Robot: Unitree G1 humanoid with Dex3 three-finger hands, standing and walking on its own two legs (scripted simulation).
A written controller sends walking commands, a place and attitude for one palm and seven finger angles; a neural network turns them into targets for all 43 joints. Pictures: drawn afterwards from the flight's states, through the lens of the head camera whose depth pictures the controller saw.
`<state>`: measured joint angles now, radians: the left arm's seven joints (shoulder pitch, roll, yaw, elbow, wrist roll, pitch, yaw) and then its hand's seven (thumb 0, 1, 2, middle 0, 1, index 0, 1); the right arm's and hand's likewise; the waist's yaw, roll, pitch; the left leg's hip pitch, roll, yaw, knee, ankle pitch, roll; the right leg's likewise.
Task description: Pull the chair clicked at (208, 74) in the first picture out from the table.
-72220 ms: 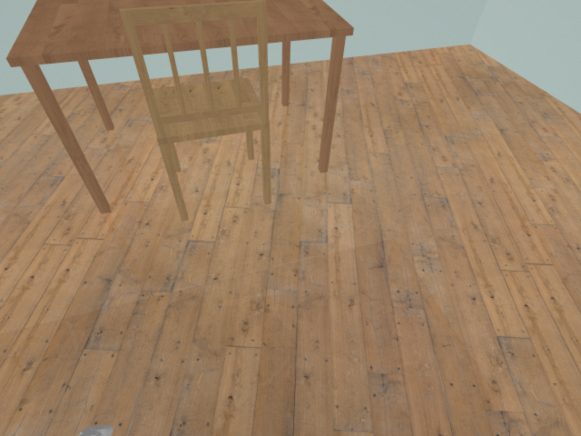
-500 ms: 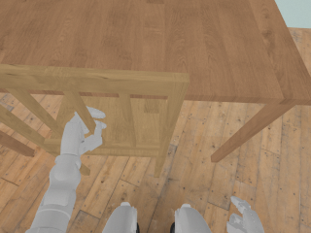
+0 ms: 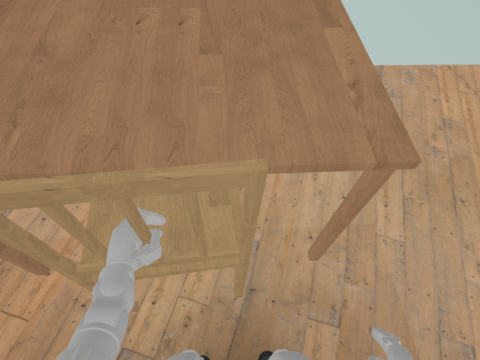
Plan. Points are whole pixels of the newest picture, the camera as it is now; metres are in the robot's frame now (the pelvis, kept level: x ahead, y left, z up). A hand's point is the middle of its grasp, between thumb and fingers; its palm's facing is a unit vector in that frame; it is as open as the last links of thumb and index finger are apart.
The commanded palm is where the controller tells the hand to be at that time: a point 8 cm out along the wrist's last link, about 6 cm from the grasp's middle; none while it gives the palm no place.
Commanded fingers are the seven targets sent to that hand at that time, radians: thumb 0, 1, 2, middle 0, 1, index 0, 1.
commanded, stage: step backward, pulling the chair out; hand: left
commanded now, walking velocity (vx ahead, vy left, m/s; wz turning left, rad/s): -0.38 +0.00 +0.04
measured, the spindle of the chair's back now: (144, 233) +0.34 +0.18 -0.06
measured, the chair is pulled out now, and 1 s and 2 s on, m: -0.01 0.11 0.30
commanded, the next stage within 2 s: none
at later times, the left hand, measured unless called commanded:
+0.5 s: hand (164, 289) +0.24 +0.13 -0.07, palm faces +0.00 -0.98 -0.19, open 5.0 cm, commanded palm +0.22 +0.18 -0.07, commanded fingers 0.00 0.90 0.90 -0.50 -1.45 -0.50 -1.45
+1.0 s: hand (163, 309) +0.21 +0.13 -0.07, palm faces -0.01 -0.98 -0.19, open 5.1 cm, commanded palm +0.18 +0.18 -0.06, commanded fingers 0.00 0.90 0.90 -0.50 -1.45 -0.50 -1.45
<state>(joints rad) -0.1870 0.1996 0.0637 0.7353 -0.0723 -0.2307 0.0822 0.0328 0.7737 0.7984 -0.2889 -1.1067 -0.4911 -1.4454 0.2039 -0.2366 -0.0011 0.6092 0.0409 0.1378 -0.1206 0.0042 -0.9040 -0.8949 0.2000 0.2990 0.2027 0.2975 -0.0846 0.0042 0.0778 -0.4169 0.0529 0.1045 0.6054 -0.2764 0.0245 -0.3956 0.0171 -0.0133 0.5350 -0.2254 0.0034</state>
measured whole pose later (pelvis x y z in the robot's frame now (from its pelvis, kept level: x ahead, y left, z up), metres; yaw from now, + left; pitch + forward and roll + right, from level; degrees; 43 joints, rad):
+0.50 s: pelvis -0.06 +0.00 +0.00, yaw +1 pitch +1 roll -1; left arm -0.25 0.14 -0.04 0.89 -0.02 -0.28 0.11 0.01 0.74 0.82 -0.31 -1.17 -0.49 -1.45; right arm 0.23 -0.25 0.00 0.70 0.04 0.06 -0.13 0.01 -0.90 -0.89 0.20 0.30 0.20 0.30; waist -0.05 0.03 0.08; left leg -0.43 0.02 0.08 0.58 -0.16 0.04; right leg -0.41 0.00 -0.03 0.53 -0.16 0.01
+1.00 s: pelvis -0.09 +0.00 +0.00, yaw +2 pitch +3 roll -1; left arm -0.19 0.15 -0.02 0.72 -0.01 -0.19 0.10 0.02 0.72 0.83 -0.30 -1.22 -0.49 -1.45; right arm 0.17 -0.29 -0.01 0.71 0.02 0.03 -0.13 0.01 -0.90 -0.89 0.20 0.30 0.20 0.30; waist -0.07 0.01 0.10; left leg -0.35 0.01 -0.05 0.58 -0.28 -0.02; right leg -0.41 -0.04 -0.03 0.56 -0.20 0.03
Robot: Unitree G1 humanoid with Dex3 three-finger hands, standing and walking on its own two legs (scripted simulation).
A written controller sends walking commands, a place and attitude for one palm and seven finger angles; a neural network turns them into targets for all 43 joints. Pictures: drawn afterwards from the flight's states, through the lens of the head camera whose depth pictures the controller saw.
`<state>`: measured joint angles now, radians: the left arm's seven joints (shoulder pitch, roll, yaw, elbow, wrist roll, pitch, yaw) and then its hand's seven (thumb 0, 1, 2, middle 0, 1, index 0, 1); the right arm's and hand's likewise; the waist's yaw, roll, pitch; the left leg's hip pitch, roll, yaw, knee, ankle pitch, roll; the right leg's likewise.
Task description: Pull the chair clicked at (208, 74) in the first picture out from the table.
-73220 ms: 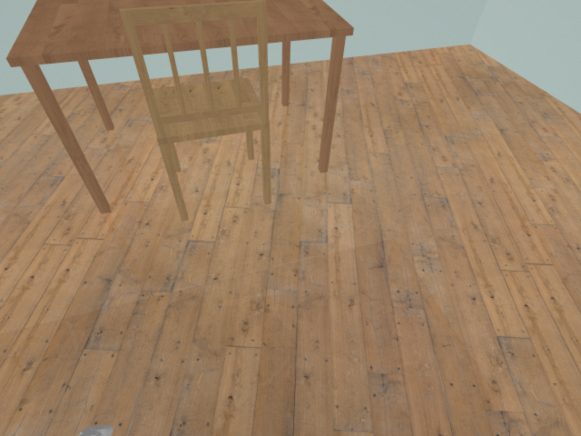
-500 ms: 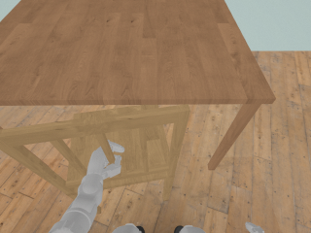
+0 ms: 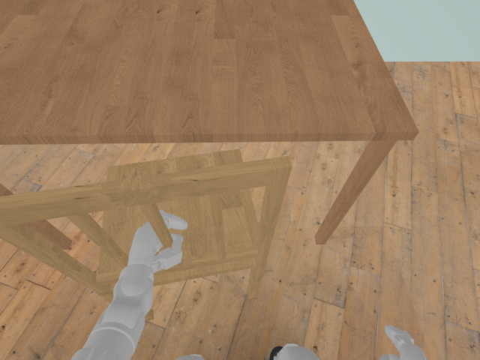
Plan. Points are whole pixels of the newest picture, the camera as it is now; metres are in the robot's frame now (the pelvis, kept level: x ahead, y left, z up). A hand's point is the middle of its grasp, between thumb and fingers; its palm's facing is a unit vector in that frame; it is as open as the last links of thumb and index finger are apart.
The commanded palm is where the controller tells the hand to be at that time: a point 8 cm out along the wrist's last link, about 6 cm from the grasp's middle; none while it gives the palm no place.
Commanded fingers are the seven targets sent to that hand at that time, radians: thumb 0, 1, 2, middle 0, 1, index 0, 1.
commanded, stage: step backward, pulling the chair out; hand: left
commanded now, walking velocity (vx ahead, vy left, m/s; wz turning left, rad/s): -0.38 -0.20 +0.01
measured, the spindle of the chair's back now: (165, 238) +0.33 +0.14 -0.06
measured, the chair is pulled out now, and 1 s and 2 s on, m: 0.11 0.30 0.51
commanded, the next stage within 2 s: stop walking, hand still on the chair in 1.46 s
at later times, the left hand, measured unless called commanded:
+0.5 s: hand (174, 294) +0.23 +0.12 -0.06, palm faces -0.03 -0.98 -0.17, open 5.1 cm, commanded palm +0.20 +0.17 -0.06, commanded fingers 0.00 0.90 0.90 -0.50 -1.45 -0.50 -1.45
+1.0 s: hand out of the picture +0.12 +0.11 -0.06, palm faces -0.01 -0.98 -0.18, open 5.1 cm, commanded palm +0.09 +0.16 -0.07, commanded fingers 0.00 0.90 0.90 -0.50 -1.45 -0.50 -1.45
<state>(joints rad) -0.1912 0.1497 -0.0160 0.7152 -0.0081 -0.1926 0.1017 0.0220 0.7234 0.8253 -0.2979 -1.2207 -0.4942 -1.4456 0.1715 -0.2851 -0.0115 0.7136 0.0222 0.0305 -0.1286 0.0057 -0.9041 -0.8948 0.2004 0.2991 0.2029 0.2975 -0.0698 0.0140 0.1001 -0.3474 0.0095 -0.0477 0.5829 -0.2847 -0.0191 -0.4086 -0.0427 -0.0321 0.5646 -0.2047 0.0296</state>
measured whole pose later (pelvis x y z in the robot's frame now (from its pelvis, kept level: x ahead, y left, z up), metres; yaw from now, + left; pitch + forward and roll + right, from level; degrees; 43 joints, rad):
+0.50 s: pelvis -0.08 +0.00 +0.01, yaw +0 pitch +4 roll -1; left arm -0.19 0.12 -0.01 0.68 -0.02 -0.14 0.11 0.03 0.74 0.81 -0.28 -1.20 -0.49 -1.45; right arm 0.15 -0.30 0.00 0.69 0.02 0.06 -0.13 0.01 -0.90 -0.89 0.20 0.30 0.20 0.30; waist -0.08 0.03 0.11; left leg -0.31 0.03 -0.04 0.56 -0.27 -0.03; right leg -0.38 -0.06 -0.09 0.51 -0.19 0.02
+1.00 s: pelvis -0.19 -0.01 +0.01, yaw +1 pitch +4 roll +1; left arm -0.21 0.11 0.00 0.75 -0.02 -0.18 0.10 0.03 0.73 0.82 -0.30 -1.18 -0.49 -1.45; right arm 0.15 -0.26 0.00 0.72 0.03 0.04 -0.11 0.01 -0.90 -0.89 0.20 0.30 0.20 0.30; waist -0.07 0.03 0.11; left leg -0.35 0.01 -0.03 0.69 -0.40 -0.04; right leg -0.37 -0.05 -0.07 0.49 -0.18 -0.01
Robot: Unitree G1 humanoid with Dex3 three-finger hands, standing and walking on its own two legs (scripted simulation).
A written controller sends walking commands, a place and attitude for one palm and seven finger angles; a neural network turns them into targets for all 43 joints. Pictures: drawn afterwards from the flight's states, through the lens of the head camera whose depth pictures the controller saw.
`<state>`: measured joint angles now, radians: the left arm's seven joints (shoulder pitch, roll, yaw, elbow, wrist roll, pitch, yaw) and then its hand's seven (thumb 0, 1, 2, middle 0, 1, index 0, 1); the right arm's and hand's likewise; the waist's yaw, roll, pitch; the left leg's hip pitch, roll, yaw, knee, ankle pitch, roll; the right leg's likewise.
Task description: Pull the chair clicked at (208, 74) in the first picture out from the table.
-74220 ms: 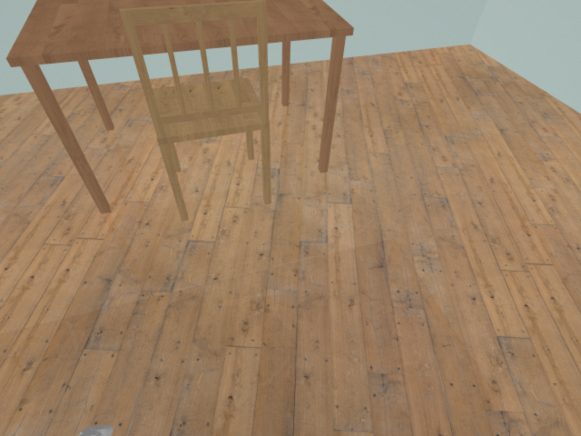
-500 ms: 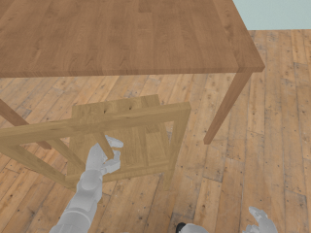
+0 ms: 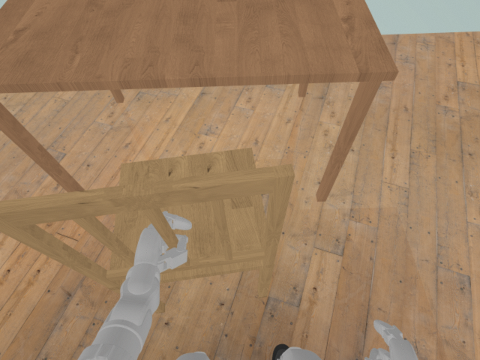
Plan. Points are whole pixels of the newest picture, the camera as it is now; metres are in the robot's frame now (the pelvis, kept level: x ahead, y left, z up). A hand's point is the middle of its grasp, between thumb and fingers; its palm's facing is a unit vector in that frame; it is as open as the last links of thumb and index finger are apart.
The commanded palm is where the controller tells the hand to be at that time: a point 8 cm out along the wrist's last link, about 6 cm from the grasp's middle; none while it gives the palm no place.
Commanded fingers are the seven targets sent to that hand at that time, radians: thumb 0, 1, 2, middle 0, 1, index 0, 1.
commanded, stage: step backward, pulling the chair out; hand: left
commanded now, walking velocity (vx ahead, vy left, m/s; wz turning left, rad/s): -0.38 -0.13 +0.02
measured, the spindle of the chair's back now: (171, 240) +0.33 +0.14 -0.07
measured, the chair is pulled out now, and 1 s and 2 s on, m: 0.30 0.51 0.51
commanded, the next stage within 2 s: stop walking, hand still on the chair in 0.46 s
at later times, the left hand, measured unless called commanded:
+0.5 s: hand (179, 321) +0.19 +0.11 -0.07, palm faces +0.00 -0.99 -0.17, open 5.0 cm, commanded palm +0.16 +0.16 -0.08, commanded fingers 0.00 0.90 0.90 -0.50 -1.45 -0.50 -1.45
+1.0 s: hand out of the picture +0.10 +0.11 -0.07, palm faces -0.01 -0.98 -0.17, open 5.0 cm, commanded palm +0.08 +0.17 -0.05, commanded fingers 0.00 0.90 0.90 -0.50 -1.45 -0.50 -1.45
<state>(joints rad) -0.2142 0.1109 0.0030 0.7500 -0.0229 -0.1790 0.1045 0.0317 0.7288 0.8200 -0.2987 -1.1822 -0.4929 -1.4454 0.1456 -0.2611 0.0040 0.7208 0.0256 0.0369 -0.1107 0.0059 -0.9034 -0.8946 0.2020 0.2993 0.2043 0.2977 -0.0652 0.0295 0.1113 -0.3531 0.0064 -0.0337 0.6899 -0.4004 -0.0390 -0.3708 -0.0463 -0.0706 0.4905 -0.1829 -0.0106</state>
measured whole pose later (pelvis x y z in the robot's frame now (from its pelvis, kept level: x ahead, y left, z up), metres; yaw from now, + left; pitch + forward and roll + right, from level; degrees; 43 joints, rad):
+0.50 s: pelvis -0.12 -0.01 +0.00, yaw +2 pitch +2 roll +1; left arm -0.26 0.10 -0.02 0.80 -0.03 -0.15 0.10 0.03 0.74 0.83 -0.29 -1.21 -0.49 -1.45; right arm 0.16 -0.25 0.01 0.70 0.04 0.05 -0.11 0.01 -0.90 -0.89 0.20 0.30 0.20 0.30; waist -0.06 0.03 0.11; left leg -0.32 0.01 -0.02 0.70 -0.43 -0.03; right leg -0.38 -0.07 -0.08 0.52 -0.18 0.00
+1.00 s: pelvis -0.16 -0.01 +0.00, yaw +1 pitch -1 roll +0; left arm -0.07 0.11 -0.06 0.69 -0.04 -0.10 0.09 0.03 0.73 0.83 -0.32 -1.21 -0.49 -1.45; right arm 0.24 -0.23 0.02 0.71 0.03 0.02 -0.11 0.01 -0.90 -0.89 0.20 0.30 0.20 0.30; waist -0.04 0.05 0.09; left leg -0.18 0.08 0.03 0.46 -0.26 -0.04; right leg -0.23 -0.01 -0.06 0.45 -0.20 -0.02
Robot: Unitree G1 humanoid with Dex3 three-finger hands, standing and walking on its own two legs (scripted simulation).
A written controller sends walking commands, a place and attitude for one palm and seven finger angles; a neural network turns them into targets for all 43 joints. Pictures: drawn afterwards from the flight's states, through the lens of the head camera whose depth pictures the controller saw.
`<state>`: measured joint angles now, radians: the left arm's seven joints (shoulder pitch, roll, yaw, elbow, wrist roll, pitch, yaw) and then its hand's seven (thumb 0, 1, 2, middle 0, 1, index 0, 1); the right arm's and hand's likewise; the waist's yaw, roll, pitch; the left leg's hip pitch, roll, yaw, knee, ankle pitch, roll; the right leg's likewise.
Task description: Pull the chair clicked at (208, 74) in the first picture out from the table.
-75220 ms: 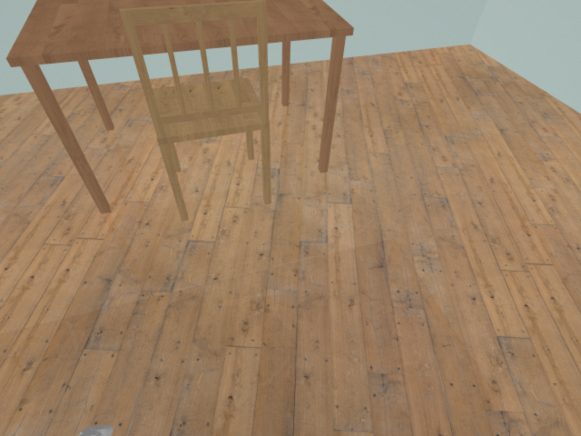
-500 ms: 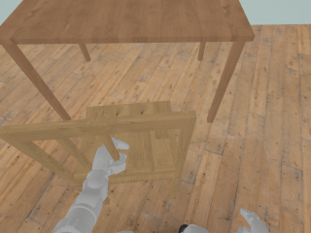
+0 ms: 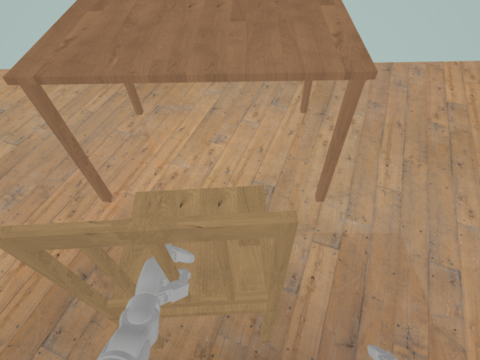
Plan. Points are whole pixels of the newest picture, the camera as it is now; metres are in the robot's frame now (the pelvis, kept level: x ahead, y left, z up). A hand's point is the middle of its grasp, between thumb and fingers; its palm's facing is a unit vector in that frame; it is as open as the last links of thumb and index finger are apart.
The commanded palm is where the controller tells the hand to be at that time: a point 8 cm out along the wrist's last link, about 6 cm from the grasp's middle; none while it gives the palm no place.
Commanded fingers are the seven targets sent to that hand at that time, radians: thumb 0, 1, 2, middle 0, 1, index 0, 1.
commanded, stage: stop walking, hand still on the chair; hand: left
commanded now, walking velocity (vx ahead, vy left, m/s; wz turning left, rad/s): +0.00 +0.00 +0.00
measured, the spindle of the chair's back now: (173, 275) +0.28 +0.14 -0.07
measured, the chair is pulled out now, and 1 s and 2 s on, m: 0.51 0.51 0.51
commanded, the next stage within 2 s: open the thumb and straighten the fingers in 0.46 s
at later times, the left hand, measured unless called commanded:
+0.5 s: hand (183, 285) +0.26 +0.12 -0.07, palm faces -0.09 -0.98 -0.15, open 5.0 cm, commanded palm +0.25 +0.17 -0.05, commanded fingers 0.00 0.90 0.90 -0.50 -1.45 -0.50 -1.45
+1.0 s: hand (171, 277) +0.28 +0.14 -0.07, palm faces -0.08 -0.99 -0.13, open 13.1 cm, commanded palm +0.25 +0.19 -0.05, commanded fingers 0.00 -0.55 0.20 -0.17 -0.51 -0.17 -0.51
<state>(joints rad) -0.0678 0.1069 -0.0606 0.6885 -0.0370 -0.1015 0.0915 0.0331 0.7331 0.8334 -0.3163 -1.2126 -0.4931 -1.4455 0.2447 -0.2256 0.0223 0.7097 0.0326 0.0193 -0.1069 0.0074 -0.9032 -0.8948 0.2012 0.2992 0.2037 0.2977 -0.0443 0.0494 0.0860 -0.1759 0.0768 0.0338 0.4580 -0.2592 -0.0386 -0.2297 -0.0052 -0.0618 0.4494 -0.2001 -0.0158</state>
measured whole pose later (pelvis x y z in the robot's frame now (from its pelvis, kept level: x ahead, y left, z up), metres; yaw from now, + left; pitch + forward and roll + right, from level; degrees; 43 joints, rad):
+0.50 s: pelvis +0.01 +0.02 +0.00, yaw +0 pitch -1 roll +0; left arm -0.01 0.11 -0.13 0.61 -0.01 -0.08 0.10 0.03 0.74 0.83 -0.27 -1.29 -0.49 -1.45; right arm 0.18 -0.19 0.04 0.66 0.03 0.03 -0.10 0.01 -0.90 -0.89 0.20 0.30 0.20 0.30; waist -0.03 0.01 0.07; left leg -0.15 0.05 0.05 0.44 -0.27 -0.02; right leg -0.21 -0.03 -0.04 0.45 -0.21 0.01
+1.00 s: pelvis +0.02 +0.02 -0.03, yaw +1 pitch +8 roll +0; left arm 0.07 0.17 -0.07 0.33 -0.08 0.08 0.01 0.00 -0.37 0.28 -0.37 -1.11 -0.38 -1.12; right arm 0.25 -0.27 0.00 0.59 0.06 -0.09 -0.06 0.01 -0.91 -0.90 0.20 0.30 0.20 0.30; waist -0.06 0.04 -0.07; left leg -0.47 0.03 0.02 0.74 -0.40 -0.02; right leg -0.52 -0.06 -0.06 0.74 -0.35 0.02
